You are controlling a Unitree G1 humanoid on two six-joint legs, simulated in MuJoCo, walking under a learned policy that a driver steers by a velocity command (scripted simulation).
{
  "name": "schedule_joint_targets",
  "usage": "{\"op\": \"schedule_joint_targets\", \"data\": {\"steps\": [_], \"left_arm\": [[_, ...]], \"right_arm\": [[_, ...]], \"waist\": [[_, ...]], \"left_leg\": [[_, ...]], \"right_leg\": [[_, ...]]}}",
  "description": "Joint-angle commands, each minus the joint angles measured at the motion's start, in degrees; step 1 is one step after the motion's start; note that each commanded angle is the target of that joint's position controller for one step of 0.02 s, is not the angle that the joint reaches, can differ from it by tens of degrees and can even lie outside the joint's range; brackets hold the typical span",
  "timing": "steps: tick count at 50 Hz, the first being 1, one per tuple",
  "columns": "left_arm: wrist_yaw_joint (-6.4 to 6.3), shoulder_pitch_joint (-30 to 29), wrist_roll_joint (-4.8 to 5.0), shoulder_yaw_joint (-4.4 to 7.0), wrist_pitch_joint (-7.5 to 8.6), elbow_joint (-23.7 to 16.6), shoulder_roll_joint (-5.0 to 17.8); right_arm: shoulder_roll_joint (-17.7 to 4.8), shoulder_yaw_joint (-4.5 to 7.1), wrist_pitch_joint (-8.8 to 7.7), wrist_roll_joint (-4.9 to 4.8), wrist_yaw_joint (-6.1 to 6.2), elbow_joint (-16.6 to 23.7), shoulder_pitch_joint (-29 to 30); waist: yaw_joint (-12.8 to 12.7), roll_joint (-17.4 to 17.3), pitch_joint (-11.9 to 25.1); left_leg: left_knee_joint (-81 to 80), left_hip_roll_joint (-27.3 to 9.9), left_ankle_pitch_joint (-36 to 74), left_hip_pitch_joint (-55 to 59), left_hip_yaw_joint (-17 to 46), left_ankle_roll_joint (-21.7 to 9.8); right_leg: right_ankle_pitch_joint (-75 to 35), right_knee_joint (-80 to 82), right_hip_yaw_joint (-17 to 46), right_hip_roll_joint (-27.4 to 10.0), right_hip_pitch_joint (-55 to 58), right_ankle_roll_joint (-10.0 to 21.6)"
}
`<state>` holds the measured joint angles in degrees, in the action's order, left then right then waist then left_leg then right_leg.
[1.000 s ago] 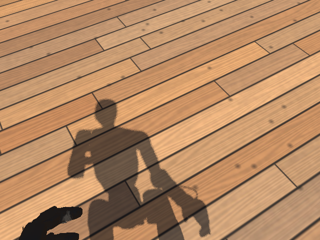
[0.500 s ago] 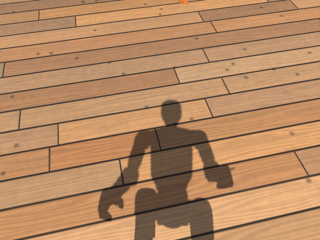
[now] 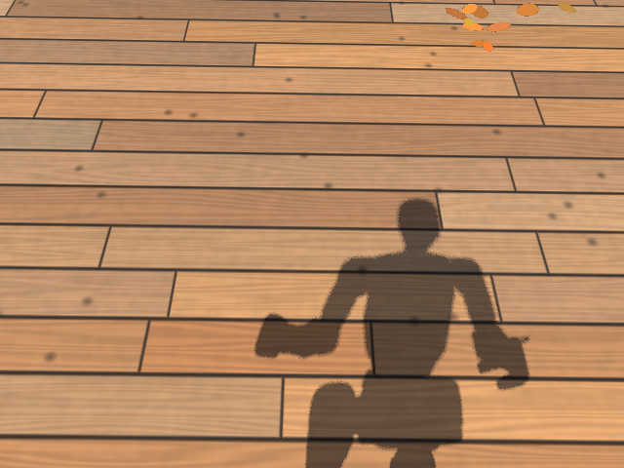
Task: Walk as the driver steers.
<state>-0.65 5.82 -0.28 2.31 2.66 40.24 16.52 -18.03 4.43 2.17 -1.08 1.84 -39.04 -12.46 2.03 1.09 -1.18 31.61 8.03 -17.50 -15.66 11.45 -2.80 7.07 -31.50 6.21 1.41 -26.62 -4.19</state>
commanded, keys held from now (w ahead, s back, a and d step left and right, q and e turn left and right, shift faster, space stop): q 0.36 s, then no key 0.48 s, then w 0.16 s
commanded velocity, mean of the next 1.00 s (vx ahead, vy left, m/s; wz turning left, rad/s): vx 0.04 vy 0.00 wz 0.34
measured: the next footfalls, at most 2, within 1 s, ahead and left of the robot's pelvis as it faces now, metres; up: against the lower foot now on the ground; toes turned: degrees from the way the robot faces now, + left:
right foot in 0.02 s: +0.13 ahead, -0.12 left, +0.00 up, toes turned +6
left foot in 0.44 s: +0.04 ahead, +0.13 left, +0.00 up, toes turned +17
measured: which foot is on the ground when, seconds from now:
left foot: down 0.00-0.02, up 0.04-0.42, down 0.44-1.00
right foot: up 0.00-0.00, down 0.02-0.44, up 0.46-0.78, down 0.80-1.00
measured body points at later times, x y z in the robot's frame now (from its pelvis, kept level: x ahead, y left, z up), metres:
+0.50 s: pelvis +0.02 +0.02 +0.00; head +0.05 +0.05 +0.45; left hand +0.08 +0.33 -0.12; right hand +0.25 -0.21 -0.08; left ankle +0.00 +0.11 -0.73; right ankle +0.08 -0.13 -0.70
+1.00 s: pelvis +0.04 +0.02 +0.00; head +0.04 +0.02 +0.45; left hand +0.04 +0.31 -0.12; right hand +0.24 -0.18 -0.12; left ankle +0.00 +0.11 -0.73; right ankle +0.06 -0.11 -0.73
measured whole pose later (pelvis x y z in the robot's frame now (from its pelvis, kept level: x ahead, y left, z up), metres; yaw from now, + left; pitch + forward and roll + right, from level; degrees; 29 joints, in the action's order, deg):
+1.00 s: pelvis +0.04 +0.02 +0.00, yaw +19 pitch +0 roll +0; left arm -1.1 13.9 0.5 2.6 1.1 49.0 14.6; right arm -14.1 2.6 -0.2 -0.3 0.5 -44.4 -12.6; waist -0.1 -0.7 0.7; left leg 35.4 2.3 -24.2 -14.9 0.6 -3.5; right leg 19.8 -32.0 0.4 -1.6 -12.4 -0.3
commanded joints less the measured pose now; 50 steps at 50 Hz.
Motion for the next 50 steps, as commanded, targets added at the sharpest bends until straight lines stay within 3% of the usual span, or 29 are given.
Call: {"op": "schedule_joint_targets", "data": {"steps": [1,2,3,4,5,7,9,14,19,21,22,23,24,25,26,28,30,34,37,39,40,41,42,43,44,46,48,50], "left_arm": [[-0.54,4.3,-1.08,3.41,1.64,-3.5,10.6],[-0.96,3.0,-2.52,3.87,0.74,-4.0,13.5],[-0.83,6.1,-1.96,3.83,0.22,-3.1,11.4],[-0.9,4.6,-1.35,2.97,0.05,-4.1,8.2],[-0.95,2.7,-1.07,2.54,-0.36,-4.4,6.5],[-1.33,-0.1,-0.63,2.22,-1.18,-4.7,6.2],[-1.74,0.1,-1.09,2.44,-1.84,-4.2,6.5],[-1.88,0.5,-0.7,3.64,-2.63,-3.5,8.8],[-1.04,-0.1,0.72,4.28,-2.94,-2.3,10.4],[-0.89,0.8,1.81,3.89,-3.17,-0.9,9.1],[-0.44,3.5,1.12,3.15,-3.15,0.2,6.3],[0.2,3.6,-2.19,1.61,-2.96,-1.9,2.5],[-0.64,-1.8,-0.97,2.94,-2.85,-3.2,6.3],[-1.05,-2.5,0.45,3.64,-3.17,-2.5,8.1],[-1.28,-0.9,0.6,3.86,-3.52,-1.3,7.7],[-1.69,1.8,-0.15,3.99,-4.12,0.9,7.1],[-1.42,3.0,0.3,3.64,-3.95,1.5,5.8],[-0.88,0.3,0.31,2.17,-3.79,1.2,3.5],[-0.66,1.1,0.68,2.15,-3.69,1.7,4.6],[-0.42,3.9,0.2,1.76,-3.24,3.2,3.7],[-0.38,4.6,-0.63,1.75,-2.94,3.6,4.9],[-0.61,5.4,-0.98,2.25,-2.81,3.6,8.2],[-0.44,4.0,-0.12,2.9,-2.76,4.9,9.8],[-0.05,3.7,0.26,2.28,-2.56,4.7,6.3],[-0.07,4.0,0.03,2.0,-2.41,5.3,5.4],[-0.36,4.6,0.32,2.07,-1.76,5.6,6.1],[-0.67,7.6,0.78,2.17,-0.67,6.1,6.8],[-0.86,8.8,1.33,2.73,-0.22,6.7,8.9]], "right_arm": [[-3.9,0.63,-0.74,0.69,0.18,5.4,2.1],[-1.7,0.14,-1.02,0.92,0.15,5.2,-5.4],[-6.7,1.13,-1.21,0.99,-0.06,4.9,-7.0],[-10.1,2.34,-0.72,0.29,-0.04,3.9,-5.3],[-10.3,2.77,0.18,-0.11,0.22,3.3,-3.4],[-8.0,2.46,1.58,-0.21,0.36,3.8,-1.8],[-5.2,1.73,1.78,-0.48,0.14,4.8,-0.9],[-3.7,0.96,1.39,0.05,-0.78,7.1,2.4],[-4.6,1.48,1.76,0.19,-2.14,7.3,0.9],[-4.5,1.84,1.56,0.63,-2.3,5.4,-3.3],[-7.2,2.52,1.4,0.84,-1.85,5.4,-4.5],[-12.5,3.14,1.26,1.09,-0.77,7.3,-3.4],[-11.9,2.81,0.06,3.33,-1.26,7.6,-4.5],[-10.3,2.23,-1.01,3.64,-1.5,7.0,-2.1],[-8.5,1.77,-1.65,2.72,-1.4,6.5,1.3],[-5.4,0.38,-2.09,1.58,-0.95,6.4,4.8],[-3.2,-0.54,-2.31,2.01,-0.62,5.8,5.0],[-4.1,-0.27,-2.0,1.96,-0.51,4.0,3.7],[-4.4,-0.32,-1.67,1.8,-0.95,2.4,3.6],[-3.0,-0.94,-1.73,0.99,-1.16,1.1,4.7],[-2.2,-1.2,-2.16,1.11,-1.24,0.2,3.0],[-1.7,-1.37,-2.77,2.22,-1.51,-0.2,1.3],[-1.8,-1.03,-3.09,2.28,-1.72,-0.6,-0.5],[-2.8,-1.09,-2.91,2.53,-1.52,-1.2,2.7],[-2.8,-0.79,-2.48,2.01,-1.21,-0.8,5.0],[-2.6,-0.49,-1.75,1.32,-0.7,-0.6,4.4],[-1.1,-0.51,-2.92,0.73,-0.88,-0.5,4.1],[0.5,-0.51,-4.77,0.04,-1.57,-0.6,3.8]], "waist": [[-3.2,-3.8,10.1],[1.5,11.0,10.6],[0.1,14.3,12.9],[-1.0,8.7,10.7],[-1.1,5.3,8.4],[-0.8,5.3,5.4],[-1.4,7.7,4.7],[-3.4,9.0,7.7],[-2.5,9.2,7.1],[-0.5,6.8,6.7],[-1.2,-1.6,6.2],[-3.4,-19.9,5.9],[1.7,-15.9,7.5],[0.5,-11.4,5.2],[-1.3,-9.9,4.0],[-2.9,-9.5,4.2],[-3.5,-9.0,5.6],[-1.2,-9.2,5.0],[-0.7,-9.2,3.9],[-3.2,-7.4,3.1],[-3.1,-5.2,3.9],[-1.2,-0.2,5.1],[1.2,6.1,4.9],[-1.7,4.2,5.0],[-2.3,3.9,3.8],[-2.3,5.2,-1.1],[-3.0,7.2,-4.4],[-2.6,10.8,-5.4]], "left_leg": [[7.8,-7.9,8.7,-1.3,9.4,-1.9],[19.7,1.1,-20.6,-13.5,0.5,2.0],[31.7,-1.6,-23.9,-18.2,-2.1,4.7],[37.7,-3.9,-19.3,-19.3,-1.8,5.8],[39.9,-5.2,-15.2,-19.9,-3.0,6.8],[39.9,-6.6,-10.0,-18.7,-4.9,7.9],[34.9,-6.8,-7.3,-16.9,-8.2,8.4],[21.2,-10.0,-5.7,-11.3,-10.5,7.8],[7.3,-9.4,-2.1,-3.4,-13.6,4.4],[-5.4,-7.0,6.2,5.6,-14.7,1.1],[-10.5,-12.2,15.5,12.3,-6.2,-1.6],[-10.3,-27.2,35.4,17.5,12.2,-9.1],[-12.8,-31.2,31.1,9.3,15.1,-16.8],[-13.6,-27.3,25.8,7.0,10.1,-14.9],[-13.4,-23.8,21.9,6.5,6.1,-11.6],[-12.8,-20.7,25.9,5.6,1.6,-9.2],[-12.3,-19.3,29.0,6.1,-0.8,-9.2],[-11.4,-19.4,25.5,8.2,-0.1,-9.6],[-11.1,-20.2,22.4,6.8,2.7,-10.6],[-10.0,-18.4,19.9,4.5,2.2,-8.3],[-9.8,-16.8,16.8,2.7,1.8,-5.7],[-7.6,-13.5,11.8,0.7,-0.8,-3.0],[-9.0,-10.0,7.9,2.1,-4.8,-0.9],[-7.2,-8.3,2.6,4.5,-6.8,0.5],[-5.2,-7.2,-3.6,3.9,-8.1,0.3],[-2.6,-6.3,-15.3,-1.4,-8.7,-1.0],[1.6,-6.0,-15.1,-6.8,-10.1,-1.4],[6.7,-6.1,-8.1,-8.2,-13.0,-1.4]], "right_leg": [[-17.5,9.5,7.0,-10.7,18.2,5.7],[-35.4,8.9,21.3,-23.1,26.8,15.7],[-31.7,10.5,30.3,-28.0,27.3,21.4],[-25.8,9.8,23.7,-24.7,25.3,20.2],[-20.7,9.7,16.3,-20.5,22.6,17.5],[-14.7,11.6,8.9,-16.6,17.4,15.6],[-13.5,13.3,3.3,-14.0,16.3,15.6],[-14.8,13.4,-0.4,-17.5,19.2,17.5],[-11.0,11.2,-2.6,-19.0,17.8,15.9],[-6.1,5.9,-5.4,-16.6,13.4,11.8],[3.3,-2.5,-10.1,-12.8,6.1,6.7],[29.2,-18.5,-14.4,-5.0,-8.2,0.5],[31.8,-28.0,-6.6,-3.5,-9.1,0.2],[27.5,-32.0,-4.8,-4.4,-8.5,0.7],[22.9,-32.1,-4.1,-4.8,-8.6,0.9],[16.6,-32.8,-4.1,-4.7,-6.0,-0.2],[13.2,-30.3,-4.3,-4.4,-2.6,-0.9],[14.2,-14.1,-4.7,-4.9,3.0,-1.0],[15.0,-5.9,-5.5,-4.3,7.6,-0.3],[3.3,7.9,-6.0,-3.9,14.5,1.0],[-5.1,10.7,-3.7,-5.4,19.5,2.0],[-16.2,8.6,-0.2,-9.4,23.3,3.5],[-9.7,5.8,-1.4,-8.9,19.7,5.8],[2.2,7.6,-1.9,-7.3,16.6,6.4],[13.0,9.0,-1.8,-6.6,14.2,6.6],[29.2,11.1,0.5,-7.1,10.0,8.3],[36.2,14.5,7.3,-11.3,10.6,11.2],[38.4,19.3,16.5,-17.9,11.8,15.3]]}}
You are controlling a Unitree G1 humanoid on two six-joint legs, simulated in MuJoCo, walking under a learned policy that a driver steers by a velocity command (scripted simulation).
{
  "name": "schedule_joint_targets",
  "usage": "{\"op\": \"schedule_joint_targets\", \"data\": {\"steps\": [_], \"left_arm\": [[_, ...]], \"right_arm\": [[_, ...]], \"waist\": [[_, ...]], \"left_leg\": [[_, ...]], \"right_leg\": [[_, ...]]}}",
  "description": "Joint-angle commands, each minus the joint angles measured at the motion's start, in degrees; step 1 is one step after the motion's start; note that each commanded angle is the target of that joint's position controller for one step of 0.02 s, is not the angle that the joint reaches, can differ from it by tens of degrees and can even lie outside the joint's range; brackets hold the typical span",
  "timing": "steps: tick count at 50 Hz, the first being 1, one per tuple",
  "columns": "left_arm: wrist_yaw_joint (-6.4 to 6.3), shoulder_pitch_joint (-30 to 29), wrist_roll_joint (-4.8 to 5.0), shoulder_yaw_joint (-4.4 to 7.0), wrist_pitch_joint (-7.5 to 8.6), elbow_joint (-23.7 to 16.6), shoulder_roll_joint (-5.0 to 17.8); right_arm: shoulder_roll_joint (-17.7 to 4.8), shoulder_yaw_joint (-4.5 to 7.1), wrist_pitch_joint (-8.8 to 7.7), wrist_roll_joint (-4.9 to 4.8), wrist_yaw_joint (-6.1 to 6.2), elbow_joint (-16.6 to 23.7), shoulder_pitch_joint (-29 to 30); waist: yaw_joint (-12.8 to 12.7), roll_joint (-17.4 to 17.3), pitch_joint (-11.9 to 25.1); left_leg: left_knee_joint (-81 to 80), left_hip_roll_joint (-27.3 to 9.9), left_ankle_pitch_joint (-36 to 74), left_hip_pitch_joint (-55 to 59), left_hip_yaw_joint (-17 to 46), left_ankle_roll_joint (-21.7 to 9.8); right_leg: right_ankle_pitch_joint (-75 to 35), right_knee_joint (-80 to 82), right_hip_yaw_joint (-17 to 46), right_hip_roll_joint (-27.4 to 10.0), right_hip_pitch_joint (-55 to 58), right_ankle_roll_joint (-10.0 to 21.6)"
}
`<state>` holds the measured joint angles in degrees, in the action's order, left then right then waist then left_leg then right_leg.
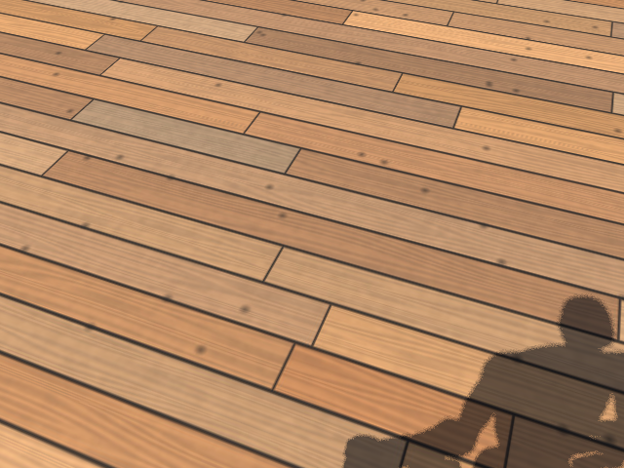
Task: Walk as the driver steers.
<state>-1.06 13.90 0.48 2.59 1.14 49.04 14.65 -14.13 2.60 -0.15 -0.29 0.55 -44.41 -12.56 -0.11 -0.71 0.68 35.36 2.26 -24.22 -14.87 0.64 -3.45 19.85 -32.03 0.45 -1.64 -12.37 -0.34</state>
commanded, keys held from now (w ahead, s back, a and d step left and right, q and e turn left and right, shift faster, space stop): w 0.92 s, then w+e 0.08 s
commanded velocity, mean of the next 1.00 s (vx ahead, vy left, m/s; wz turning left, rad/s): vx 0.44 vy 0.00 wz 0.00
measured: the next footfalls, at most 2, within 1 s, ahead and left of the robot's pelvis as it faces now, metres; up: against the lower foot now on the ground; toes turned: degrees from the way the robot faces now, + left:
right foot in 0.52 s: +0.38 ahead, -0.14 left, +0.00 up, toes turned -2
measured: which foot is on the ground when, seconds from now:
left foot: down 0.00-0.52, up 0.54-1.00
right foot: down 0.00-0.08, up 0.10-0.50, down 0.52-1.00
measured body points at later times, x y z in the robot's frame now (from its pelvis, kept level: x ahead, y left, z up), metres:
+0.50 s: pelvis +0.20 -0.03 -0.01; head +0.23 -0.03 +0.44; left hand +0.46 +0.18 -0.08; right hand +0.12 -0.30 -0.14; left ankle +0.00 +0.10 -0.73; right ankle +0.34 -0.14 -0.73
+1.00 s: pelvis +0.46 -0.04 +0.01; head +0.49 -0.04 +0.45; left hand +0.45 +0.24 -0.13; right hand +0.69 -0.27 -0.08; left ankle +0.65 +0.10 -0.70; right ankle +0.34 -0.14 -0.73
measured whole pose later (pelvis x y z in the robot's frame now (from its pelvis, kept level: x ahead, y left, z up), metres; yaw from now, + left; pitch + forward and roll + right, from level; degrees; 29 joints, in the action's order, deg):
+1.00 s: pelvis +0.46 -0.04 +0.01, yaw -1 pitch +2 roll -2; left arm 0.3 21.3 1.1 2.7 3.9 53.0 16.0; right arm -14.4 1.8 -4.8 -0.8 -1.6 -42.1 -2.1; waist -5.7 -2.2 -1.4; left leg 29.9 -4.6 2.1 -33.4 1.6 -0.3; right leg 17.3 -12.9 -1.2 3.8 2.6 2.4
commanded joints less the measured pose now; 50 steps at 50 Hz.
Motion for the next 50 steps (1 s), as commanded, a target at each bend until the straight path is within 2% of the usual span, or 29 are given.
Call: {"op": "schedule_joint_targets", "data": {"steps": [1,3,4,5,6,7,9,12,14,16,19,22,23,24,25,26,27,28,29,30,31,32,33,35,37,39,43,47,50], "left_arm": [[-0.46,-0.1,0.82,2.47,1.31,-2.4,10.8],[-0.07,-5.0,1.18,2.01,1.21,-4.0,9.6],[0.02,-7.8,1.15,1.21,1.51,-5.4,6.9],[0.01,-9.6,0.86,0.42,2.51,-7.0,3.9],[-0.16,-11.1,1.04,0.85,3.63,-8.8,6.2],[0.1,-9.5,1.67,1.7,4.26,-8.3,8.1],[1.1,-7.5,1.81,1.39,4.93,-7.1,6.7],[2.82,-10.3,0.91,1.0,4.68,-7.5,4.7],[3.56,-13.6,0.42,0.16,4.42,-8.7,2.6],[3.95,-17.6,0.53,-0.61,4.43,-10.1,1.3],[4.17,-20.6,1.06,-0.43,4.25,-11.6,3.1],[4.34,-20.0,1.07,0.35,4.41,-12.0,5.7],[4.2,-17.7,0.91,0.9,4.42,-11.6,6.9],[3.85,-12.4,0.75,1.8,4.27,-10.2,8.4],[3.27,-3.1,0.83,3.06,3.96,-7.2,10.3],[2.49,7.2,0.33,4.05,3.59,-5.1,13.8],[3.05,10.0,-0.31,4.49,3.64,-3.9,17.8],[3.14,7.9,0.34,3.11,3.8,-4.0,12.0],[2.92,3.0,0.37,2.4,3.96,-4.5,9.8],[2.89,-1.0,0.03,2.06,4.14,-5.1,8.8],[3.05,-3.5,-0.61,1.75,4.39,-5.3,7.5],[3.08,-4.6,-1.4,1.46,4.75,-5.3,6.4],[3.16,-5.0,-1.33,1.44,5.05,-5.0,6.0],[3.12,-4.2,-0.74,1.51,5.7,-3.9,6.5],[2.61,-2.6,-0.61,1.8,5.81,-2.9,7.9],[2.02,-0.6,-0.44,1.94,5.48,-2.1,8.9],[1.37,3.8,0.29,2.02,4.79,-0.4,10.4],[1.29,8.9,0.64,1.98,3.49,2.0,10.6],[0.85,9.5,0.84,2.4,2.33,2.6,11.6]], "right_arm": [[-3.5,1.45,-3.14,-0.96,-0.61,4.4,3.4],[-3.8,1.96,-3.88,-1.15,-1.03,1.7,-2.5],[-6.5,2.87,-4.12,-0.8,-1.02,-0.2,-7.0],[-10.3,4.08,-4.39,-0.71,-1.02,-1.8,-12.6],[-12.8,4.55,-4.89,-0.26,-1.59,-1.7,-15.6],[-10.2,3.59,-5.49,0.18,-1.51,-1.5,-14.4],[-8.3,2.9,-5.88,0.09,-1.28,-0.9,-12.3],[-5.7,1.69,-4.71,0.08,-1.01,-1.3,-11.9],[-6.6,1.69,-4.16,-0.29,-0.38,-1.7,-12.5],[-8.5,1.96,-3.97,-0.17,0.19,-2.1,-13.3],[-10.2,2.34,-4.21,-0.53,0.32,-3.4,-15.2],[-10.5,2.66,-4.05,-0.98,0.3,-4.3,-14.4],[-11.1,2.87,-3.84,-0.81,0.31,-4.3,-13.8],[-11.6,3.0,-3.45,-0.62,0.37,-4.3,-13.2],[-10.9,2.7,-2.97,-0.29,0.53,-4.1,-13.0],[-8.9,1.79,-2.81,0.76,0.78,-2.8,-13.6],[0.3,-0.65,-3.89,0.1,0.14,-2.3,-22.1],[-6.2,0.73,-5.12,-1.51,-0.12,-2.8,-17.5],[-9.5,1.78,-5.77,-2.88,-0.29,-0.8,-10.7],[-9.3,1.64,-6.12,-2.46,0.05,-0.1,-7.6],[-8.8,1.93,-6.04,-1.3,0.32,-0.1,-6.4],[-8.1,2.04,-5.49,-0.88,0.32,-0.5,-7.7],[-6.9,1.9,-4.86,-0.8,0.33,-0.9,-8.8],[-5.8,1.73,-3.81,-0.5,0.45,-0.7,-8.2],[-6.0,1.69,-3.52,0.08,0.6,1.0,-3.5],[-5.8,1.5,-3.83,0.32,0.44,2.1,0.7],[-4.2,0.58,-4.84,-0.06,-0.53,4.1,8.9],[-4.5,0.18,-5.44,-0.62,-1.93,6.8,16.0],[-6.3,0.68,-6.12,-0.63,-2.72,7.7,15.7]], "waist": [[0.0,12.3,-7.7],[3.7,10.0,-6.6],[5.3,4.2,-5.8],[6.4,-7.9,-4.3],[8.0,-14.1,-4.5],[5.8,-9.0,-5.2],[3.7,-3.7,-4.2],[3.4,-4.2,-4.3],[4.0,-3.7,-4.8],[4.9,-3.9,-5.7],[5.1,-5.4,-7.3],[2.7,-5.4,-7.0],[1.0,-5.9,-4.9],[-2.1,-6.4,-1.1],[-6.4,-5.8,4.6],[-9.8,0.2,12.3],[-4.3,17.7,21.7],[-6.5,13.0,17.8],[-5.6,9.9,7.7],[-3.7,4.3,3.7],[-1.8,3.0,1.1],[0.3,4.6,1.2],[1.2,5.3,1.3],[1.9,4.8,-0.3],[1.1,3.7,-2.7],[-0.1,2.8,-3.5],[-3.4,2.4,-4.5],[-5.8,2.4,-6.0],[-3.7,4.0,-4.9]], "left_leg": [[1.5,-1.1,-0.6,-7.0,-1.7,-1.4],[-7.8,-1.2,2.2,5.5,-1.5,-2.9],[-11.8,-4.5,0.3,10.6,5.3,-4.2],[-19.4,-12.3,-6.0,18.4,20.9,-8.1],[-25.0,-21.6,-2.0,22.8,37.3,-14.2],[-23.7,-23.0,3.2,24.7,37.0,-15.3],[-23.5,-20.5,8.2,26.5,27.8,-12.2],[-25.8,-15.7,23.0,22.4,15.4,-8.6],[-26.9,-13.4,26.3,18.7,10.0,-8.1],[-28.1,-12.2,25.3,13.9,6.8,-7.6],[-29.6,-14.1,23.2,11.6,6.2,-7.3],[-26.3,-16.6,31.9,16.5,5.3,-5.6],[-22.6,-16.5,41.3,18.1,4.4,-4.8],[-15.8,-15.5,51.5,18.2,2.9,-3.7],[-4.8,-13.0,55.6,14.5,1.0,-2.2],[13.1,-10.2,39.2,1.4,-0.2,-0.4],[33.8,1.2,-5.3,-17.9,2.1,3.2],[40.5,-0.7,-7.7,-24.2,8.5,2.4],[41.2,-3.7,-2.7,-28.2,6.5,1.5],[38.7,-6.7,2.8,-25.7,5.1,1.1],[35.4,-8.6,6.1,-23.1,4.6,1.3],[33.6,-10.2,8.4,-19.2,5.3,1.2],[32.1,-10.6,9.3,-17.2,5.1,1.4],[28.9,-11.3,10.3,-17.5,4.3,2.3],[23.4,-11.8,15.0,-21.6,4.0,3.6],[16.2,-11.7,21.6,-24.0,3.6,4.3],[2.3,-9.2,31.2,-21.3,0.9,4.5],[-4.2,-7.5,29.2,-22.7,0.7,3.7],[-7.9,-5.9,22.7,-19.5,1.3,2.2]], "right_leg": [[23.5,20.1,22.7,-15.4,-4.0,11.8],[16.2,16.5,15.4,-10.9,-10.3,8.7],[9.4,8.3,8.5,-6.0,-14.5,5.6],[2.3,-8.6,-1.2,1.2,-22.6,1.5],[9.3,-21.4,0.4,2.9,-32.0,0.8],[11.3,-30.3,3.7,0.3,-37.2,1.8],[3.1,-33.1,4.2,-3.2,-40.8,4.0],[-5.5,-25.2,1.1,-4.8,-36.4,2.9],[-10.6,-17.2,-1.1,-3.6,-32.4,1.0],[-16.7,-8.1,-2.7,-1.8,-26.6,-0.1],[-21.3,-1.6,-2.6,-0.3,-20.6,0.4],[-19.6,1.5,-1.5,0.0,-18.5,3.1],[-18.1,1.6,-2.4,1.2,-14.9,4.2],[-17.0,1.7,-3.7,2.8,-7.7,5.6],[-16.8,1.6,-4.5,3.8,4.7,7.1],[-14.1,-0.3,7.3,-6.3,22.4,10.4],[4.0,9.5,38.3,-20.5,37.6,20.1],[13.3,17.4,44.6,-19.3,33.6,18.5],[10.3,18.1,35.3,-17.7,25.1,15.7],[2.5,18.9,28.3,-15.7,16.6,14.5],[-4.4,19.8,22.6,-13.3,9.7,13.8],[-7.7,21.2,18.9,-11.5,5.6,13.3],[-9.0,22.8,17.0,-10.7,3.4,13.7],[-11.4,25.1,13.5,-10.3,0.1,14.6],[-12.9,26.9,11.6,-10.3,-0.2,15.2],[-15.3,27.2,9.3,-9.6,1.6,14.4],[-17.7,26.8,4.8,-8.0,3.8,12.3],[-19.6,23.3,5.7,-10.6,11.1,12.3],[-25.4,18.3,8.7,-12.7,15.6,11.2]]}}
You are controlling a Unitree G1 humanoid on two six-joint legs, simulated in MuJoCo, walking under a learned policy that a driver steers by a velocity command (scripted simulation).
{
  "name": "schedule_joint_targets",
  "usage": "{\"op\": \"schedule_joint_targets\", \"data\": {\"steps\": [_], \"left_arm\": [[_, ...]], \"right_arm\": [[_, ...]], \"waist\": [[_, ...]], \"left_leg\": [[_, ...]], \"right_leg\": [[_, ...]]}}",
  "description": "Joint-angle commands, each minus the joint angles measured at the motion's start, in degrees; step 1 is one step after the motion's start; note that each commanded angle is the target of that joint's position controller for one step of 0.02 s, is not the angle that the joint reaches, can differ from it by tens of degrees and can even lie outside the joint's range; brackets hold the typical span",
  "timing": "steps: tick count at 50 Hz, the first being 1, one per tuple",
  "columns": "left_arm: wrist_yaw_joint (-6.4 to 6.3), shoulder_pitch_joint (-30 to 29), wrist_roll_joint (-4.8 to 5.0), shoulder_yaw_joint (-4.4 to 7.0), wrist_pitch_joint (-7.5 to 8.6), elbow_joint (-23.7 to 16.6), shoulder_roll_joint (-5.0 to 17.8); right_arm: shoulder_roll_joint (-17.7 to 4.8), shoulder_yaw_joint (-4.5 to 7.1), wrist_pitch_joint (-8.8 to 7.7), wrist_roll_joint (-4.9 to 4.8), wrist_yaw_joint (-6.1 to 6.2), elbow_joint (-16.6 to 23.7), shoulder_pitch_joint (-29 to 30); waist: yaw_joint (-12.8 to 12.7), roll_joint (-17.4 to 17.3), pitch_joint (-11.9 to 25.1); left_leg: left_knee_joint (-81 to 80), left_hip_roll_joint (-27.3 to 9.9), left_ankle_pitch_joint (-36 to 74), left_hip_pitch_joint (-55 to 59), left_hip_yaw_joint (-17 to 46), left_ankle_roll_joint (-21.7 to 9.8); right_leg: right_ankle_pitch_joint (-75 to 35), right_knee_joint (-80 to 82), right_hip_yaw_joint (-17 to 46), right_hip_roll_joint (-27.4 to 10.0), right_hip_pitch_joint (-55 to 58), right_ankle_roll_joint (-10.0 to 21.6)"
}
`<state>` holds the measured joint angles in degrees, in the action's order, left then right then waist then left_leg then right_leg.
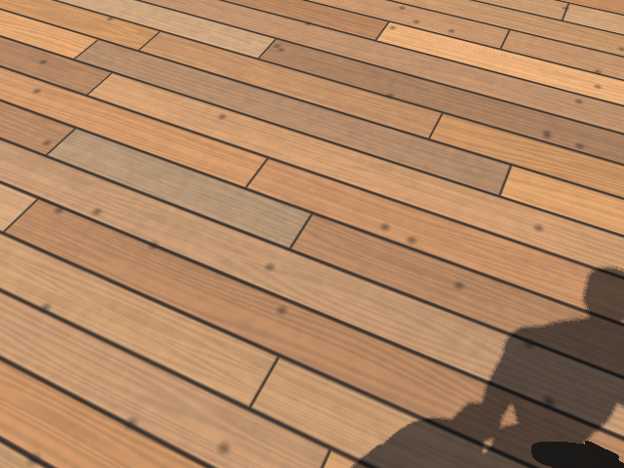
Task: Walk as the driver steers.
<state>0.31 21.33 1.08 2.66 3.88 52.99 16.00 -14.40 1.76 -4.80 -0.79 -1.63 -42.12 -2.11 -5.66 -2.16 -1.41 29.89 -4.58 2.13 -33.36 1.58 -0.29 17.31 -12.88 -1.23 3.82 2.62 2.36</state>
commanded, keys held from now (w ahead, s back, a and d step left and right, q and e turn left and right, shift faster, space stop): w+e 0.12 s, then e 0.88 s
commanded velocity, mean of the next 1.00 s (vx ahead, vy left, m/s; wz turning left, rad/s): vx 0.18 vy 0.00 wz -0.50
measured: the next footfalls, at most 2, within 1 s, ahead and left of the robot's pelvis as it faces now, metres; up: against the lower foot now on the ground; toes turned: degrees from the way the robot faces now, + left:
left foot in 0.06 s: +0.22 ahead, +0.14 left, +0.00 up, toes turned -1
right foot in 0.52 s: +0.34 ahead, -0.12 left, +0.00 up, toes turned -17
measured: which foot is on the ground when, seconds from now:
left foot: up 0.00-0.04, down 0.06-0.52, up 0.54-0.94, down 0.96-1.00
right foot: down 0.00-0.08, up 0.10-0.50, down 0.52-0.98, up 1.00-1.00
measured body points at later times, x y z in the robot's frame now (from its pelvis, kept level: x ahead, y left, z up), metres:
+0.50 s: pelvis +0.22 +0.01 -0.01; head +0.26 -0.02 +0.44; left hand +0.46 +0.22 -0.10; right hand +0.25 -0.29 -0.13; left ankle +0.18 +0.14 -0.74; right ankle +0.31 -0.11 -0.73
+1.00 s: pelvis +0.29 +0.02 -0.01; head +0.32 +0.01 +0.44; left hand +0.58 +0.17 -0.10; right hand +0.25 -0.30 -0.11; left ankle +0.37 +0.11 -0.74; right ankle +0.30 -0.11 -0.73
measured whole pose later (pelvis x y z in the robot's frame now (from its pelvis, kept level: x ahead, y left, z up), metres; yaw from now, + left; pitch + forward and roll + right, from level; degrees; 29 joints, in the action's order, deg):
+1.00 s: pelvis +0.29 +0.02 -0.01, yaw -33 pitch +2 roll +1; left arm -1.8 8.7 0.9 5.1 -3.2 35.6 18.2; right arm -16.9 3.9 -0.8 0.9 0.7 -46.2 -8.2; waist -0.4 2.2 -1.6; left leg 29.9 1.6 -13.7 -17.4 3.5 0.4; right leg 16.6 -34.9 11.7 7.9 -25.0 1.6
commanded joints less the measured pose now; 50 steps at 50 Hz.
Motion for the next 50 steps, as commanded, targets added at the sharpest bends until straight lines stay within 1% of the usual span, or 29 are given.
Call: {"op": "schedule_joint_targets", "data": {"steps": [1,2,3,4,5,6,7,8,9,12,16,20,23,24,25,26,27,28,29,30,31,33,35,39,44,47,48,49,50], "left_arm": [[-0.65,1.2,0.25,2.56,-0.66,-1.5,11.0],[-0.68,-0.2,0.19,2.47,-0.86,-1.9,11.1],[-0.65,-0.6,-0.47,1.64,-0.74,-2.7,9.0],[-0.36,3.1,-1.07,-0.14,0.07,-4.8,3.2],[-0.25,5.9,0.17,-0.66,0.99,-4.1,2.0],[-0.28,1.7,1.74,1.15,1.34,-4.6,8.5],[-0.51,-2.5,1.97,1.54,1.29,-5.9,9.0],[-0.89,-3.9,1.24,1.69,0.85,-6.1,8.1],[-1.2,-3.2,0.61,2.23,-0.1,-5.7,7.5],[-1.27,-1.0,0.45,2.05,-2.93,-6.6,3.8],[-0.32,-5.6,-0.44,1.61,-3.6,-10.1,2.5],[1.56,-10.8,-0.7,2.08,-3.89,-13.6,3.7],[2.36,-11.5,-0.9,3.08,-4.52,-15.6,5.6],[2.38,-9.7,-0.94,3.54,-4.57,-15.5,6.2],[1.99,-5.5,-1.05,4.49,-4.35,-14.6,7.8],[0.74,-1.6,-1.05,6.32,-4.15,-14.3,13.1],[-0.48,-2.2,-1.63,6.86,-4.32,-15.7,18.3],[0.13,-2.5,-2.13,5.58,-3.6,-17.7,16.1],[0.73,-5.5,-1.89,5.39,-3.12,-18.4,14.0],[0.58,-8.8,-0.62,4.96,-2.86,-18.4,12.0],[-0.02,-11.2,0.04,4.39,-3.25,-18.7,10.2],[-1.01,-13.6,-0.95,4.01,-4.1,-19.7,9.6],[-1.64,-12.8,-1.44,4.38,-4.28,-20.1,10.2],[-2.47,-12.5,-0.92,4.92,-4.84,-20.6,11.2],[-2.19,-12.9,-0.91,4.82,-5.74,-21.1,10.8],[-2.39,-14.0,-0.04,4.67,-6.51,-21.5,10.5],[-2.53,-13.0,0.18,4.29,-6.66,-21.5,9.3],[-2.36,-11.5,0.02,3.65,-6.63,-22.1,6.6],[-2.15,-12.5,0.07,4.56,-5.84,-23.6,9.1]], "right_arm": [[-7.2,1.97,-1.7,-0.11,-0.51,4.8,2.5],[-9.0,2.97,-1.91,-0.03,-0.22,3.1,-3.8],[-12.2,4.35,-2.0,0.51,0.38,0.6,-13.6],[-17.9,5.79,-1.74,1.91,0.99,-0.5,-22.1],[-15.2,5.22,-1.12,1.38,0.85,-1.5,-23.9],[-10.7,3.81,-0.9,1.05,0.96,-1.0,-20.5],[-8.8,3.14,-0.81,1.13,1.22,-0.3,-15.8],[-7.1,2.57,-0.96,1.37,1.06,-0.3,-11.7],[-5.6,2.18,-1.3,1.65,0.92,-0.1,-8.7],[-6.5,2.7,-1.89,2.02,1.07,-0.8,-4.6],[-9.0,3.51,-0.79,1.67,2.78,-1.7,-3.4],[-10.8,4.03,0.92,0.36,3.58,-3.0,-4.8],[-12.1,4.64,2.29,-0.99,3.67,-3.2,-4.2],[-12.1,4.74,2.7,-1.42,3.78,-3.1,-3.5],[-11.1,4.56,3.03,-1.46,3.8,-3.2,-4.1],[-9.7,4.16,3.09,0.1,3.49,-3.5,-8.1],[-5.5,2.64,2.96,3.37,2.93,-1.6,-10.0],[-6.6,2.42,2.82,2.49,2.18,-2.0,-11.1],[-9.3,3.01,3.0,-0.06,2.01,-1.1,-7.5],[-9.6,3.24,3.24,-0.17,2.51,-0.9,-4.8],[-9.7,3.43,3.69,0.7,3.32,-1.0,-3.3],[-9.6,3.6,4.55,1.2,3.77,-1.0,-3.8],[-7.8,3.18,4.5,1.09,3.82,-1.3,-4.9],[-7.0,2.74,4.63,0.87,3.79,-1.1,-4.0],[-8.0,3.12,3.89,0.43,2.96,-0.5,-3.7],[-8.3,3.64,3.05,0.31,2.13,-1.6,-8.2],[-10.4,4.36,3.04,0.84,2.19,-2.1,-10.1],[-15.2,5.33,3.47,2.09,2.54,-1.5,-10.0],[-16.4,5.57,3.57,3.97,2.46,-0.9,-8.1]], "waist": [[3.7,6.4,-1.2],[7.4,6.4,2.6],[11.8,5.5,10.3],[12.6,-4.8,21.0],[12.0,-14.1,27.3],[12.6,-8.0,18.3],[11.2,-5.7,10.8],[9.1,-2.7,6.1],[6.9,-3.3,3.8],[3.4,-4.2,2.0],[3.9,-3.4,2.3],[5.7,-2.5,3.4],[4.9,-2.7,3.0],[3.6,-2.4,3.6],[1.7,-0.3,5.7],[1.1,8.7,8.8],[4.9,22.2,11.7],[3.7,15.3,22.7],[2.8,10.7,19.9],[3.8,6.2,13.6],[4.5,4.3,10.3],[6.5,7.0,8.2],[6.6,7.6,9.2],[5.5,8.7,9.9],[4.7,11.2,7.8],[7.1,11.3,7.6],[7.3,8.8,7.7],[5.3,-3.8,7.0],[5.0,-15.7,4.0]], "left_leg": [[-3.1,2.0,-5.9,3.6,-0.4,-1.7],[-5.2,3.4,-5.6,13.3,-1.8,-3.1],[-2.6,0.5,-3.9,29.7,0.2,-5.5],[-1.2,-14.4,-6.4,54.1,19.3,-12.1],[-8.8,-21.2,-15.0,60.0,37.5,-16.6],[-11.1,-18.9,-19.6,53.0,31.7,-13.8],[-12.2,-17.2,-12.0,44.4,22.9,-12.0],[-13.6,-14.8,-1.1,36.2,15.9,-11.1],[-14.5,-12.6,7.5,30.6,9.9,-10.2],[-16.9,-11.0,20.2,22.1,0.1,-10.9],[-17.7,-9.3,20.0,21.6,-8.4,-10.7],[-14.6,-11.1,17.8,27.2,-10.2,-9.9],[-8.3,-12.9,17.2,29.8,-9.8,-8.3],[-3.8,-12.2,18.8,29.8,-10.6,-7.0],[4.4,-9.6,18.8,28.3,-12.1,-4.9],[17.6,-4.6,7.0,21.5,-13.9,-0.5],[37.5,5.3,-40.4,2.0,-12.8,4.5],[46.9,6.8,-45.7,-0.5,1.5,4.5],[47.8,5.6,-40.5,-4.2,3.3,3.5],[44.3,3.5,-35.4,-5.6,3.4,2.8],[40.1,2.1,-31.5,-5.0,3.6,2.8],[34.1,3.0,-27.2,1.3,2.7,3.1],[27.6,4.3,-25.8,3.9,2.3,3.8],[18.9,5.3,-22.4,7.0,3.5,4.8],[10.0,6.4,-22.4,10.5,4.0,3.7],[-4.0,6.6,-16.1,18.5,2.4,1.4],[-8.8,2.1,-13.3,23.9,5.0,-0.4],[-12.7,-10.4,-12.6,28.3,17.2,-5.8],[-15.8,-18.1,-5.1,23.3,28.7,-14.0]], "right_leg": [[-28.2,-3.7,10.7,-18.0,0.7,7.9],[-35.8,-10.5,9.3,-15.9,-0.9,6.7],[-34.0,-22.6,7.3,-12.6,-8.0,4.8],[-14.6,-44.3,3.1,-5.0,-28.6,0.9],[15.9,-56.6,6.7,-0.9,-40.0,-0.5],[13.9,-61.3,9.7,-4.4,-44.8,-0.2],[9.5,-60.9,7.8,-6.7,-45.3,-0.4],[6.3,-58.2,7.0,-8.2,-42.7,-1.2],[4.5,-55.6,7.2,-9.6,-39.3,-1.9],[1.2,-51.9,5.0,-9.7,-34.2,-3.8],[-11.4,-36.5,2.2,-9.6,-31.8,-4.3],[-15.2,-27.3,0.9,-8.7,-30.2,-2.9],[-8.8,-24.1,-0.5,-7.4,-29.3,-0.5],[-8.8,-21.1,-1.8,-5.9,-26.5,0.7],[-13.2,-16.5,-2.8,-3.6,-19.8,2.5],[-37.8,-13.5,5.0,-7.3,-9.5,5.7],[-62.9,-15.6,26.2,-21.1,3.6,16.2],[-55.7,-13.2,35.8,-25.8,7.3,22.7],[-40.8,-9.5,33.1,-24.1,3.5,21.8],[-29.6,-8.2,28.5,-20.5,-2.0,17.4],[-22.8,-6.9,25.8,-18.2,-6.9,14.4],[-19.9,-5.4,22.0,-14.6,-15.1,12.2],[-21.8,-5.5,21.0,-13.4,-15.6,12.0],[-12.8,-5.2,23.2,-12.5,-16.7,11.3],[-4.6,-5.1,28.6,-11.5,-17.2,9.7],[-5.8,-8.1,29.4,-9.3,-18.6,7.2],[-1.4,-11.6,27.2,-6.6,-22.4,4.6],[9.7,-23.5,18.0,0.0,-31.5,1.2],[17.8,-37.1,10.0,5.1,-38.2,-1.5]]}}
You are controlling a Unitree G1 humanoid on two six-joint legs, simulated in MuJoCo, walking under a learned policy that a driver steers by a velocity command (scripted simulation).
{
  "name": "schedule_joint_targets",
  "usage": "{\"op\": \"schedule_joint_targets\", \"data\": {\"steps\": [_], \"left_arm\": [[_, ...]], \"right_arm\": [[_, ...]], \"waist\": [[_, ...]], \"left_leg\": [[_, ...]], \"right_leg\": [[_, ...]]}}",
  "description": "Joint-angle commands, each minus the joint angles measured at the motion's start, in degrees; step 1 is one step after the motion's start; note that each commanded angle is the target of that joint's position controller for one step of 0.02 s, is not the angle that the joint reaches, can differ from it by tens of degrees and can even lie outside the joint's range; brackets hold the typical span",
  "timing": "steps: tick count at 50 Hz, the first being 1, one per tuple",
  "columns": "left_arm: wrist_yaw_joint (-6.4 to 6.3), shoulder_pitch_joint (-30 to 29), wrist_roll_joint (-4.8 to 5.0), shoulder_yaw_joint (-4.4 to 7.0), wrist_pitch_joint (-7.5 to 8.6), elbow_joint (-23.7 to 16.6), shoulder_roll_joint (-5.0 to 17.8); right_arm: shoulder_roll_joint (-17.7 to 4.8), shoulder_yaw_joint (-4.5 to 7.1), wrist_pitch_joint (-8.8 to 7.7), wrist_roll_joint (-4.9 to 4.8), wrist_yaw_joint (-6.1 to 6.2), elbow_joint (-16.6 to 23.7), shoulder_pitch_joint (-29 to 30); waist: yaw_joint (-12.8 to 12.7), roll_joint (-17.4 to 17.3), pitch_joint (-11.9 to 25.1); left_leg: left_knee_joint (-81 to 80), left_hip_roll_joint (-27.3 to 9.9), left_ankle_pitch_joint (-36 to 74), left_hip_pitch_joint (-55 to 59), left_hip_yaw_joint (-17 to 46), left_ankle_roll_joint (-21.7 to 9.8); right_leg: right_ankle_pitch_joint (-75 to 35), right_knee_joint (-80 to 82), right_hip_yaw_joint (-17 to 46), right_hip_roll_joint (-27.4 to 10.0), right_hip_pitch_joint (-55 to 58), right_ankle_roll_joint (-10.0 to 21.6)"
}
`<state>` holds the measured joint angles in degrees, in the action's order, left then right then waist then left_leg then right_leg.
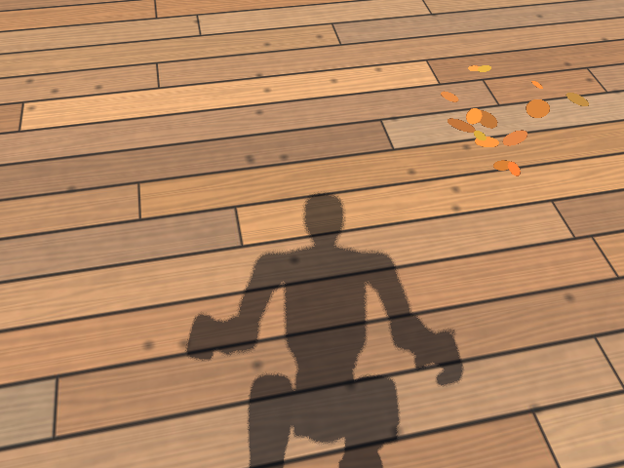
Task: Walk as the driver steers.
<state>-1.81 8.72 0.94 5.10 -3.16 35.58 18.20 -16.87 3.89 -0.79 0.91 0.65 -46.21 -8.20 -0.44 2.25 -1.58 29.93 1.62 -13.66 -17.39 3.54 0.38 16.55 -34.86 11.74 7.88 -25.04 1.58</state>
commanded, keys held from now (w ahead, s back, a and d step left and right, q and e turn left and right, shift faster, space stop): e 0.24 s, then no key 0.16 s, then w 0.60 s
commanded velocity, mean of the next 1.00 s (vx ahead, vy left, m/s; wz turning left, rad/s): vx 0.19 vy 0.00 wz -0.28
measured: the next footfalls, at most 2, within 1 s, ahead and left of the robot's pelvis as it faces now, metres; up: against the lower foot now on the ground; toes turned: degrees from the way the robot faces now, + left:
right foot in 0.38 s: +0.01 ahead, -0.15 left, +0.00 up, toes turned -13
left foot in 0.88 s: +0.23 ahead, +0.06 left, +0.00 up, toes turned -13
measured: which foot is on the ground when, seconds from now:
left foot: down 0.00-0.38, up 0.40-0.86, down 0.88-1.00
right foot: up 0.00-0.36, down 0.38-0.88, up 0.90-1.00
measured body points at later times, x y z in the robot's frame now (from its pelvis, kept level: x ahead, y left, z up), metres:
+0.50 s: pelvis +0.00 -0.04 +0.01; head +0.01 -0.07 +0.46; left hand +0.22 +0.18 -0.07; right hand +0.04 -0.35 -0.12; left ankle +0.00 +0.11 -0.67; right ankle -0.03 -0.14 -0.73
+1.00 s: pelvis +0.16 -0.02 +0.01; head +0.18 +0.00 +0.46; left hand +0.30 +0.23 -0.12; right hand +0.20 -0.32 -0.09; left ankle +0.20 +0.06 -0.73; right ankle +0.03 -0.14 -0.65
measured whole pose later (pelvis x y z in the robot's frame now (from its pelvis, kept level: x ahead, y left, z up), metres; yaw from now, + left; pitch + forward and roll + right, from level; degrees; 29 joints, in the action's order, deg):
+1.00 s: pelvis +0.16 -0.02 +0.01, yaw -15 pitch +2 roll -1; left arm 0.2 19.0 1.3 3.1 3.4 43.4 17.6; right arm -16.3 2.4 -5.5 -0.3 -1.9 -44.9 -13.4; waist -0.4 1.9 0.4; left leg 28.5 0.7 -13.5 -17.0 -2.4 -3.1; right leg 22.2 -61.0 2.3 -0.7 -22.0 2.1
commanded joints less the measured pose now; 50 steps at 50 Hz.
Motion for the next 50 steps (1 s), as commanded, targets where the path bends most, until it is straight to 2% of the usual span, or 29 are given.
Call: {"op": "schedule_joint_targets", "data": {"steps": [1,2,3,4,6,8,11,15,17,18,19,20,21,22,23,24,25,28,33,39,41,43,44,45,46,47,48,49,50], "left_arm": [[0.24,2.1,-0.58,3.36,1.49,-4.6,10.8],[0.42,3.9,-0.25,3.8,1.16,-2.8,11.1],[0.17,5.4,-0.33,3.5,0.5,-1.5,9.3],[0.23,5.6,-0.4,3.04,0.0,-1.3,7.8],[0.59,3.2,0.33,2.23,-0.22,-2.6,5.9],[0.79,-0.9,0.62,1.56,0.01,-4.6,4.9],[1.53,-2.5,0.2,0.68,0.13,-6.2,3.7],[2.11,-1.0,0.03,0.72,-0.16,-6.3,4.3],[2.3,2.7,-0.07,0.91,-0.21,-4.7,4.0],[2.11,4.6,-0.21,1.21,-0.17,-3.8,4.8],[1.53,6.2,-0.18,1.91,-0.11,-3.7,7.8],[0.64,5.2,-1.03,2.14,-0.03,-5.5,12.3],[1.26,7.7,-2.45,1.46,1.2,-4.7,9.6],[1.65,8.3,-1.88,1.55,2.14,-3.1,9.6],[1.55,7.6,-0.91,1.28,2.75,-1.6,8.3],[1.37,6.5,-0.5,0.72,3.16,-1.3,7.3],[1.12,5.4,-0.55,0.38,3.51,-1.0,7.1],[0.6,5.5,-1.26,-0.08,5.02,-0.6,5.8],[0.93,6.7,-0.67,0.62,6.49,1.1,7.5],[1.82,9.6,0.31,1.08,6.49,3.9,8.9],[2.01,9.7,0.46,1.01,6.23,4.5,8.8],[2.08,9.4,0.24,0.47,5.86,4.9,7.5],[2.05,9.3,-0.33,-0.39,5.93,5.0,5.3],[1.99,8.8,-1.11,-1.83,6.39,2.9,1.1],[1.49,10.1,-0.41,-1.76,7.48,0.9,1.3],[1.61,9.1,0.68,-0.46,8.11,1.6,6.6],[1.96,7.1,1.22,-0.19,8.39,1.5,7.4],[1.95,6.2,0.74,-0.39,8.44,2.0,6.3],[2.03,5.4,0.08,-0.33,8.35,2.0,5.7]], "right_arm": [[-10.3,2.48,-0.67,2.09,0.57,5.4,2.0],[-7.8,1.88,-0.64,1.13,0.98,6.3,4.8],[-6.8,1.57,-0.52,0.17,1.26,6.8,5.8],[-6.2,1.25,-0.37,-0.52,1.47,6.8,5.4],[-6.5,1.14,0.24,-0.29,1.84,6.6,3.2],[-7.6,1.56,0.84,0.01,2.16,6.3,0.0],[-10.2,2.55,1.39,-0.29,1.85,6.4,-1.0],[-11.9,3.16,1.42,-1.55,0.54,6.1,-0.9],[-11.5,2.91,1.28,-2.78,0.24,5.8,0.7],[-9.8,2.3,1.04,-3.1,0.09,4.8,-0.9],[-6.5,1.23,0.62,-1.49,-0.28,4.1,-3.9],[-1.9,-0.78,0.13,1.99,-0.99,6.1,-3.8],[-6.4,0.72,0.22,0.19,-0.3,6.8,0.3],[-9.1,1.6,0.37,-1.45,-0.2,6.7,1.6],[-8.8,1.87,0.32,-1.63,-0.4,6.2,1.9],[-8.8,2.02,0.36,-1.53,-0.39,5.5,2.2],[-8.7,2.07,0.14,-1.45,-0.47,5.5,2.1],[-7.5,2.0,-1.65,-1.7,-0.91,4.4,0.9],[-4.9,0.78,-3.12,-1.59,-1.59,4.6,3.1],[-5.4,0.04,-3.98,-2.19,-2.61,6.1,5.6],[-5.8,0.0,-4.46,-2.42,-2.9,6.0,4.0],[-6.7,0.58,-4.66,-2.25,-2.67,3.9,-2.2],[-8.9,1.58,-4.78,-2.35,-2.11,2.2,-9.0],[-14.1,2.68,-4.94,-1.44,-1.57,1.6,-15.7],[-17.0,3.31,-5.08,-1.03,-2.29,0.9,-19.2],[-11.9,1.81,-5.28,-1.54,-2.5,1.6,-15.9],[-9.4,1.03,-5.24,-1.46,-2.43,2.4,-12.9],[-8.2,0.61,-5.13,-0.98,-2.39,3.1,-10.2],[-7.1,0.19,-5.04,-0.67,-2.37,3.5,-8.7]], "waist": [[-1.2,-14.1,3.9],[-2.4,-10.8,3.6],[-2.5,-9.4,3.4],[-1.8,-9.5,2.5],[-0.2,-10.1,1.7],[2.5,-11.5,2.3],[3.8,-12.7,4.2],[3.3,-13.6,5.1],[0.6,-12.7,5.3],[-0.3,-10.5,5.6],[0.4,-2.0,8.8],[2.2,15.6,10.2],[-3.0,10.4,13.2],[-3.1,7.5,9.2],[-2.8,6.6,6.5],[-2.6,6.9,3.5],[-2.0,7.7,0.8],[-1.0,6.2,-0.1],[-1.8,4.7,-0.4],[-3.0,3.7,-2.3],[-1.7,3.4,-2.1],[1.7,2.4,-0.1],[4.7,0.5,3.3],[6.7,-11.1,8.5],[6.2,-21.6,11.6],[5.7,-13.8,7.5],[4.6,-11.3,3.1],[3.5,-8.2,1.7],[2.8,-7.4,0.1]], "left_leg": [[-14.7,-24.2,13.2,6.0,23.3,-15.3],[-13.3,-20.4,13.7,5.5,16.8,-12.5],[-12.3,-17.3,13.0,6.8,12.3,-10.4],[-11.9,-16.8,15.0,7.7,10.0,-10.5],[-12.3,-15.0,16.9,9.1,5.2,-11.1],[-12.0,-15.9,18.7,14.5,4.1,-12.2],[-11.2,-17.8,21.4,16.2,1.9,-12.8],[-9.3,-18.9,24.6,13.1,0.4,-12.6],[-5.6,-18.1,23.9,11.5,-0.8,-10.6],[-2.5,-16.7,20.6,8.0,-2.5,-7.7],[5.6,-13.0,9.0,0.6,-6.9,-2.5],[20.4,-6.6,-23.6,-13.3,-10.0,3.2],[28.5,-5.6,-25.7,-14.8,-3.9,4.0],[32.5,-6.0,-22.4,-18.0,-3.6,3.6],[32.0,-6.8,-17.5,-20.7,-3.0,2.8],[31.3,-7.2,-13.3,-22.2,-2.8,2.4],[30.4,-7.1,-8.7,-22.4,-2.7,2.4],[26.5,-6.8,-0.3,-22.6,-2.6,1.6],[11.9,-6.3,5.0,-18.1,-2.8,1.8],[3.9,-5.5,3.7,-12.9,-3.5,0.0],[1.5,-5.1,3.7,-8.8,-4.1,-1.6],[-1.4,-3.2,3.6,1.6,-6.1,-2.9],[-2.3,-4.3,2.5,11.4,-3.9,-4.5],[-7.9,-16.6,-3.5,23.0,13.6,-9.4],[-16.4,-23.9,-17.6,30.3,36.6,-16.4],[-17.7,-23.7,-24.2,27.8,35.1,-15.8],[-17.6,-21.7,-21.6,23.7,28.4,-13.8],[-18.3,-19.2,-16.3,20.3,23.2,-12.6],[-19.2,-17.3,-10.0,17.2,19.2,-12.2]], "right_leg": [[15.4,-25.0,-1.2,-2.6,-9.9,-2.4],[11.8,-28.8,-2.1,-2.8,-9.2,-3.1],[9.0,-32.3,-3.0,-3.2,-9.9,-4.3],[7.2,-35.4,-3.5,-3.6,-11.6,-5.3],[5.0,-33.6,-6.7,-4.9,-12.2,-6.5],[4.3,-27.3,-8.3,-6.8,-13.9,-7.6],[6.2,-18.0,-10.6,-9.2,-8.5,-7.6],[6.4,-6.3,-14.1,-8.0,1.7,-5.3],[-2.2,6.5,-15.1,-6.9,8.7,-2.5],[-9.5,14.2,-14.4,-6.5,15.6,-0.7],[-24.4,14.9,-5.8,-12.7,26.4,1.4],[-49.9,10.9,10.6,-27.5,32.8,9.2],[-35.5,13.8,12.7,-30.9,26.2,18.1],[-16.9,17.2,10.5,-27.0,25.4,16.6],[1.8,19.8,9.0,-23.7,24.5,13.3],[11.7,22.2,8.8,-22.2,23.0,11.4],[13.8,24.6,8.7,-21.4,20.7,10.9],[9.6,27.3,6.6,-20.6,21.6,10.7],[3.9,28.0,2.7,-20.7,20.3,10.8],[4.8,26.1,2.3,-22.4,17.5,11.2],[3.9,24.3,2.2,-22.7,17.0,10.5],[-0.1,18.4,-0.1,-20.4,13.8,8.5],[-5.6,9.0,-3.3,-17.2,9.8,6.5],[-0.7,-12.0,-10.0,-10.5,-1.0,2.2],[16.4,-27.2,-8.5,-4.3,-15.3,-0.2],[14.0,-33.8,-4.7,-8.1,-20.8,0.2],[8.5,-34.3,-5.7,-10.7,-22.5,1.3],[3.7,-32.7,-6.6,-12.6,-21.6,1.4],[0.1,-30.0,-6.8,-14.0,-20.4,1.1]]}}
